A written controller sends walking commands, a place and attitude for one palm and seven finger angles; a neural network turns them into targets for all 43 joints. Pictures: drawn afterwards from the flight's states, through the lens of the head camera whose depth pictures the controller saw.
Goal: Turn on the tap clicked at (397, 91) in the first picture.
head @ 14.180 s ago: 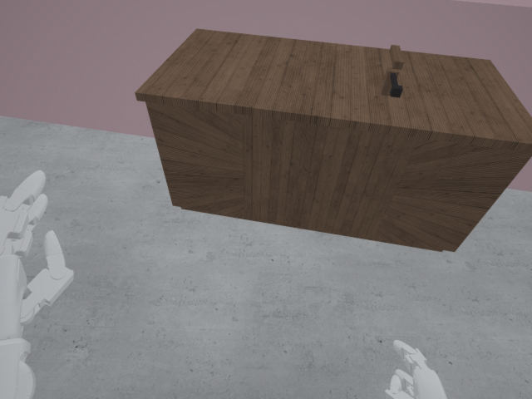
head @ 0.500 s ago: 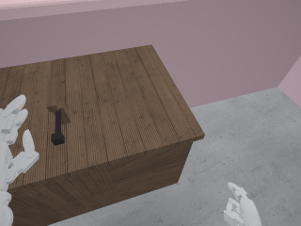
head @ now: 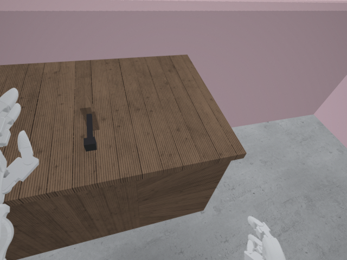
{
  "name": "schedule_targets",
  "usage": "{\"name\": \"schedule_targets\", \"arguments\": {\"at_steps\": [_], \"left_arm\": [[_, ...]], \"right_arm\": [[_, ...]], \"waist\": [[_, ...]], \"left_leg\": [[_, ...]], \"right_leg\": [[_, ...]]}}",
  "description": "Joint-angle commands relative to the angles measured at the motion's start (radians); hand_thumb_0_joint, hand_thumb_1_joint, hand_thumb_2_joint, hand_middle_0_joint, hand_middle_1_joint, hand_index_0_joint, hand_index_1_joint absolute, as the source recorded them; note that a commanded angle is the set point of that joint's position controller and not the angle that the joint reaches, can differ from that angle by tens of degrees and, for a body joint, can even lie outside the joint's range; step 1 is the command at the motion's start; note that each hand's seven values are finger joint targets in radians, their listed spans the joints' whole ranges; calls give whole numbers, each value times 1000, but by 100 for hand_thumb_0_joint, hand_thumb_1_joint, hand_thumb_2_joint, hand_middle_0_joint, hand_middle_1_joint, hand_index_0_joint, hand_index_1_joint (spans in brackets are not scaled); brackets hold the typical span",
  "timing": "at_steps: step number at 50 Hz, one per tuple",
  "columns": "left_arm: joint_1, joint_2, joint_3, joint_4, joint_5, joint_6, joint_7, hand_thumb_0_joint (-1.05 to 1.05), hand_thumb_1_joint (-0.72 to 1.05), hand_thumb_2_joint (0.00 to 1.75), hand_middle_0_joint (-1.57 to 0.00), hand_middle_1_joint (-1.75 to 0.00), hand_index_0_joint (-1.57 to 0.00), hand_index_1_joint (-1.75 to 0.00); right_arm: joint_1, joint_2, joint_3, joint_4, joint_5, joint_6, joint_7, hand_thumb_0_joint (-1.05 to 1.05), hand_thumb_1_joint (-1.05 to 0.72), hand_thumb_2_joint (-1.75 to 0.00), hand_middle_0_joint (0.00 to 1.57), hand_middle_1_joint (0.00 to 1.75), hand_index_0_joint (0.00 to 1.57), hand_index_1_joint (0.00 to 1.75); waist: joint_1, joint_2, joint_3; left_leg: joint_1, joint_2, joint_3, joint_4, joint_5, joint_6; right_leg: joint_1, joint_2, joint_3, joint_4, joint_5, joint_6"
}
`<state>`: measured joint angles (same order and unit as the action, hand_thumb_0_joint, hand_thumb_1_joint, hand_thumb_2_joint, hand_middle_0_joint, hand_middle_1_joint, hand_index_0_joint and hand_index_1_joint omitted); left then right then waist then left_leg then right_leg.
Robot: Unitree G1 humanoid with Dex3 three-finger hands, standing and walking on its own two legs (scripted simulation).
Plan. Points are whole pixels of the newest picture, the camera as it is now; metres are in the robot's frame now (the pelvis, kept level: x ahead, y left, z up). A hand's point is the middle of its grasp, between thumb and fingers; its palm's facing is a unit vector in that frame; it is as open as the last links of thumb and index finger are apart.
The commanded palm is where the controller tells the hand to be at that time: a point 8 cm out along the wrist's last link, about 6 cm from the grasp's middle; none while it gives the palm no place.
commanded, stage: come to a stop and stand still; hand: left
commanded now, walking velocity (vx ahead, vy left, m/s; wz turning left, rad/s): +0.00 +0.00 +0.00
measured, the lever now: (90, 144) +0.38 +0.27 +0.00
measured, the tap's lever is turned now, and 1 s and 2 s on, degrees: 0 0 0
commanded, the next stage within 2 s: look again from close up in 0.16 s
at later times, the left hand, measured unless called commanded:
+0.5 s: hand (50, 155) +0.23 +0.25 +0.16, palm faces +0.40 -0.85 -0.35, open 7.4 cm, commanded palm +0.17 +0.28 +0.18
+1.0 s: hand (49, 122) +0.27 +0.26 +0.20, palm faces +0.45 -0.77 -0.45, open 7.4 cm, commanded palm +0.19 +0.26 +0.18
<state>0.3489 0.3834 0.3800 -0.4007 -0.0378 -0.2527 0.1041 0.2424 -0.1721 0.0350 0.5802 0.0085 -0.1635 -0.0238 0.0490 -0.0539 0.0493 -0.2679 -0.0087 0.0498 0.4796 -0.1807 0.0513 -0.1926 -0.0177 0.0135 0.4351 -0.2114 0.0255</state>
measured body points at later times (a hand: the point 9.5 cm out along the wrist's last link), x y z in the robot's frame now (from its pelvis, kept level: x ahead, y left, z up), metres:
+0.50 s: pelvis +0.01 +0.00 +0.00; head +0.03 +0.02 +0.45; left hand +0.21 +0.29 +0.18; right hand +0.19 -0.22 -0.06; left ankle +0.05 +0.08 -0.74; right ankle +0.02 -0.15 -0.74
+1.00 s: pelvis +0.03 -0.02 +0.00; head +0.07 +0.00 +0.45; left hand +0.24 +0.30 +0.22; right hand +0.21 -0.23 -0.08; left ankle +0.05 +0.08 -0.74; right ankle +0.02 -0.15 -0.74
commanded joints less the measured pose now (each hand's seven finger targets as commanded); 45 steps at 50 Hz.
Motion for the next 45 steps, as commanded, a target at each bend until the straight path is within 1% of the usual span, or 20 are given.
{"name": "schedule_targets", "arguments": {"at_steps": [1,5,6,7,11,18,21,22,26,28,31,32,36,37,40,41,42,43,44,45], "left_arm": [[-140,109,13,-226,22,-70,10,0,90,90,-20,-30,-20,-30],[-133,109,19,-205,35,-64,17,0,90,90,-20,-30,-20,-30],[-134,140,46,-216,36,-63,18,0,90,90,-20,-30,-20,-30],[-140,111,25,-212,34,-63,16,0,90,90,-20,-30,-20,-30],[-108,153,74,-234,29,-63,15,0,90,90,-20,-30,-20,-30],[-62,115,48,-228,18,-51,10,0,90,90,-20,-30,-20,-30],[-54,140,68,-244,18,-47,11,0,90,90,-20,-30,-20,-30],[-42,119,54,-233,15,-44,10,0,90,90,-20,-30,-20,-30],[-27,148,81,-250,9,-33,12,0,90,90,-20,-30,-20,-30],[-27,130,65,-255,4,-29,13,0,90,90,-20,-30,-20,-30],[-23,153,83,-263,1,-23,14,0,90,90,-20,-30,-20,-30],[-23,122,56,-255,-1,-21,12,0,90,90,-20,-30,-20,-30],[-11,153,85,-271,-3,-16,18,0,90,90,-20,-30,-20,-30],[-8,127,62,-260,-5,-16,16,0,90,90,-20,-30,-20,-30],[-4,128,63,-249,-7,-11,16,0,90,90,-20,-30,-20,-30],[-956,944,322,-640,23,-168,30,0,90,90,-20,-30,-20,-30],[-512,360,286,-145,48,-92,9,0,90,90,-20,-30,-20,-30],[-316,304,193,4,24,-59,6,0,90,90,-20,-30,-20,-30],[-247,336,214,-46,22,-60,3,0,90,90,-20,-30,-20,-30],[-141,248,136,-90,3,-66,-12,0,90,90,-20,-30,-20,-30]], "right_arm": [[-117,-152,-64,-146,7,-77,2,0,-90,-90,20,30,20,30],[-110,-154,-65,-135,-2,-71,4,0,-90,-90,20,30,20,30],[-117,-154,-63,-132,-2,-69,3,0,-90,-90,20,30,20,30],[-117,-150,-60,-133,-4,-66,2,0,-90,-90,20,30,20,30],[-125,-146,-60,-140,-2,-58,0,0,-90,-90,20,30,20,30],[-123,-144,-64,-144,0,-45,-1,0,-90,-90,20,30,20,30],[-129,-146,-66,-142,2,-41,-3,0,-90,-90,20,30,20,30],[-125,-144,-66,-143,2,-37,-4,0,-90,-90,20,30,20,30],[-137,-143,-68,-144,4,-27,-8,0,-90,-90,20,30,20,30],[-134,-143,-69,-145,4,-22,-9,0,-90,-90,20,30,20,30],[-142,-143,-69,-147,6,-18,-12,0,-90,-90,20,30,20,30],[-140,-141,-66,-150,5,-15,-13,0,-90,-90,20,30,20,30],[-146,-144,-70,-154,7,-11,-15,0,-90,-90,20,30,20,30],[-140,-142,-68,-154,5,-7,-15,0,-90,-90,20,30,20,30],[-139,-143,-72,-158,7,-1,-17,0,-90,-90,20,30,20,30],[41,-215,121,-290,76,18,-93,0,-90,-90,20,30,20,30],[-71,-66,-19,-197,55,-24,-73,0,-90,-90,20,30,20,30],[-101,-157,-27,-144,7,-34,-38,0,-90,-90,20,30,20,30],[-84,-194,-57,-154,-7,-45,-13,0,-90,-90,20,30,20,30],[-74,-182,-54,-166,-7,-54,3,0,-90,-90,20,30,20,30]], "waist": [[-19,167,-97],[-20,131,-83],[-20,150,-91],[-23,142,-85],[-20,157,-108],[-23,126,-121],[-21,145,-139],[-21,127,-144],[-18,113,-160],[-19,119,-163],[-18,126,-155],[-21,120,-148],[-19,128,-152],[-21,121,-149],[-22,106,-140],[-90,335,-60],[-22,132,-81],[-13,128,-57],[-3,98,-103],[-5,43,-134]], "left_leg": [[-49,121,-140,-241,-375,-9],[-35,104,-137,-221,-338,-18],[-20,99,-134,-226,-320,-24],[-24,97,-138,-228,-313,-27],[0,95,-131,-223,-251,-30],[46,78,-103,-182,-124,-37],[78,74,-92,-167,-45,-39],[86,73,-91,-158,-13,-39],[118,65,-71,-125,64,-35],[123,65,-71,-120,96,-37],[134,64,-67,-118,105,-36],[127,64,-66,-119,98,-35],[133,59,-64,-116,122,-38],[127,61,-68,-119,120,-37],[123,62,-67,-127,71,-37],[-141,69,-104,-112,-154,2],[-29,158,-148,-110,-160,-10],[36,98,-115,-123,-100,-24],[40,83,-86,-72,-93,-33],[61,64,-79,-26,-41,-28]], "right_leg": [[49,13,18,-49,-71,-32],[32,13,33,-96,-63,-34],[31,16,27,-104,-56,-33],[33,16,23,-105,-57,-34],[54,18,11,-107,-17,-31],[52,14,14,-122,49,-32],[53,12,8,-114,92,-32],[57,12,8,-110,108,-32],[54,2,14,-116,160,-31],[58,1,14,-109,177,-31],[45,2,14,-111,179,-30],[46,-1,14,-113,175,-31],[48,-3,16,-114,194,-32],[51,-1,12,-113,187,-31],[44,-3,20,-126,162,-30],[124,42,23,-12,-34,38],[-119,-26,-4,13,-190,-26],[-115,2,15,-35,-110,-59],[-106,-27,68,-82,-32,-70],[-88,-56,110,-95,44,-79]]}}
